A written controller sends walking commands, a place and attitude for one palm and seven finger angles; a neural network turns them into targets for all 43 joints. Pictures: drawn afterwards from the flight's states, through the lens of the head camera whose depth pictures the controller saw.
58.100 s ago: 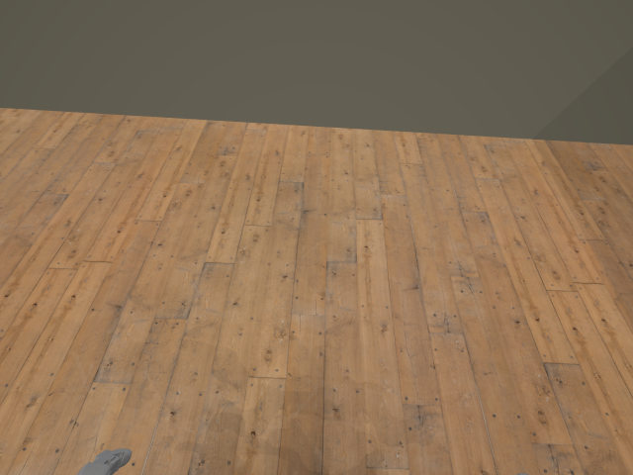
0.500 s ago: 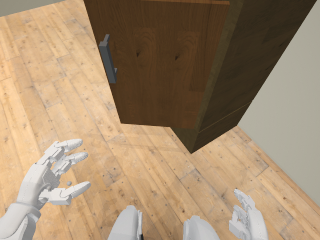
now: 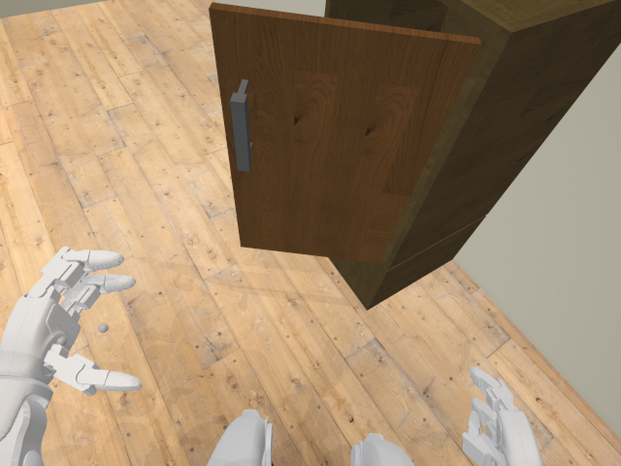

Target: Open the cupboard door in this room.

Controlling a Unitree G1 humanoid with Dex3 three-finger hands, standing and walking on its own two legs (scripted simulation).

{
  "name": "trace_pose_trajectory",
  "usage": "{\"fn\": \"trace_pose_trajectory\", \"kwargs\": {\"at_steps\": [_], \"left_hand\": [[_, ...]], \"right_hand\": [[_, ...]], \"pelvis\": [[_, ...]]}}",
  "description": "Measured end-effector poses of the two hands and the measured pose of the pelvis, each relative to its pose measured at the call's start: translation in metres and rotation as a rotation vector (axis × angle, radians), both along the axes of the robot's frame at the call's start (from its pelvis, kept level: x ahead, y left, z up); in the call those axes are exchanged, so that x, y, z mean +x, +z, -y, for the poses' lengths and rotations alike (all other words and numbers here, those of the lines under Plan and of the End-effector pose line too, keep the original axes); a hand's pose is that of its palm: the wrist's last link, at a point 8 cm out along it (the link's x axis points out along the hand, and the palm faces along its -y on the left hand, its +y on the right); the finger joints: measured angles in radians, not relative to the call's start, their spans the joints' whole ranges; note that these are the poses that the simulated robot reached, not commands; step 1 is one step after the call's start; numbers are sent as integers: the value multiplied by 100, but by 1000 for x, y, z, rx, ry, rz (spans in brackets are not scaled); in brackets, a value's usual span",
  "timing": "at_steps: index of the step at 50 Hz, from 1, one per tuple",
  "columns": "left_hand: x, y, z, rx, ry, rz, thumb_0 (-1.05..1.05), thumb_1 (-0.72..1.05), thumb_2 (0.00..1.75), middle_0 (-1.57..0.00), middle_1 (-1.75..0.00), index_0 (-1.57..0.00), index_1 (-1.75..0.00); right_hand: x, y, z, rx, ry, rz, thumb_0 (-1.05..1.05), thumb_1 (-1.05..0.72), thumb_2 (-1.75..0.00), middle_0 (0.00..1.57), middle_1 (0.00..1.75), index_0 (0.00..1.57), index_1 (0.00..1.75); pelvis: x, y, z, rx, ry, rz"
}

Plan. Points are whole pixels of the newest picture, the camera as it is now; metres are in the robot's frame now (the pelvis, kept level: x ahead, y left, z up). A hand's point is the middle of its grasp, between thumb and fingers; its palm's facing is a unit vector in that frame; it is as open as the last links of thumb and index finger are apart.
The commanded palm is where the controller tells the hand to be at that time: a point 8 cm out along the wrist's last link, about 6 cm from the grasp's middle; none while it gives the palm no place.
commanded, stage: raise the hand with hooked fingers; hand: left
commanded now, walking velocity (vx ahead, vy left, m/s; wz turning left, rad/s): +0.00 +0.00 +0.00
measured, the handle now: (244, 127) +0.61 +0.15 +0.04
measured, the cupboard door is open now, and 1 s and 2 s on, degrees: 53 53 53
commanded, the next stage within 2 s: move the hooked fingers beside the handle in 0.84 s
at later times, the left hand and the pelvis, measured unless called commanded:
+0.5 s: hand (103, 294) +0.30 +0.27 +0.05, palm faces -0.07 -1.00 -0.05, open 14.0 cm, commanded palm +0.27 +0.32 +0.05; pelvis +0.01 +0.00 +0.01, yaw -1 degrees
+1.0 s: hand (119, 299) +0.29 +0.25 +0.05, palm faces -0.01 -1.00 -0.05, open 14.0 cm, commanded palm +0.28 +0.29 +0.05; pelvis +0.01 -0.03 +0.00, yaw +0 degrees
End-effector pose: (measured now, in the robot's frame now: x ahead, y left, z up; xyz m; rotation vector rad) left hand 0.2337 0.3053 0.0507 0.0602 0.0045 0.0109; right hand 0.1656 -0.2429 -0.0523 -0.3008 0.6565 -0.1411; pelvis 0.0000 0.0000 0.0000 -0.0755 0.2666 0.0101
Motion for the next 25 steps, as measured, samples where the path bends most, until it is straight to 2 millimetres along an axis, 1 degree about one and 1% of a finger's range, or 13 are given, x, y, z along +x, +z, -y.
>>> {"fn": "trace_pose_trajectory", "kwargs": {"at_steps": [3,6,8,10,15,19,21,25], "left_hand": [[3,-7,-10,-5,3,-62,-1,-42,34,-30,-115,-29,-115],[5,-15,-12,-11,-23,-112,-1,-45,32,-30,-117,-29,-117],[9,-15,-11,-10,-39,-108,-1,-47,32,-30,-118,-30,-118],[14,-10,-11,-4,-45,-77,-1,-48,31,-30,-119,-30,-119],[29,2,-23,9,-21,-16,-1,-49,31,-30,-120,-30,-120],[40,2,-29,1,-25,-52,-1,-50,30,-30,-120,-30,-120],[43,1,-27,-6,-41,-76,-1,-50,30,-30,-120,-30,-120],[44,0,-16,-12,-72,-87,-1,-50,30,-30,-120,-30,-120]], "right_hand": [[6,0,-9,14,26,-2,1,-91,-89,20,30,21,30],[8,-2,-13,16,40,-10,1,-91,-89,21,30,21,30],[8,-3,-14,12,44,-19,1,-90,-89,21,30,21,30],[6,-5,-14,7,42,-32,1,-90,-89,21,30,21,31],[-3,-10,-7,-3,23,-77,1,-90,-89,21,30,21,31],[-12,-12,2,-6,-3,-109,1,-90,-89,21,30,21,31],[-16,-12,7,-7,-17,-117,1,-91,-89,21,30,21,30],[-21,-10,16,-10,-35,-121,1,-91,-89,21,30,21,30]], "pelvis": [[1,1,-3,-3,4,-2],[2,1,-5,-6,5,-4],[3,2,-6,-7,4,-4],[4,2,-6,-5,2,-5],[6,2,-4,-4,0,-11],[7,3,-1,-3,-1,-18],[8,4,0,-1,-4,-21],[10,5,2,4,-11,-26]]}}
